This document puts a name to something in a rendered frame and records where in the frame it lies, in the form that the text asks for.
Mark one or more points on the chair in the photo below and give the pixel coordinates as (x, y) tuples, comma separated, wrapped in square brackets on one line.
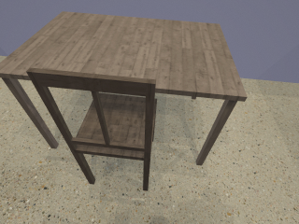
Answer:
[(117, 126)]

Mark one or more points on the table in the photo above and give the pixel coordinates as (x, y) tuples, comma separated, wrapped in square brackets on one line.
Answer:
[(187, 58)]

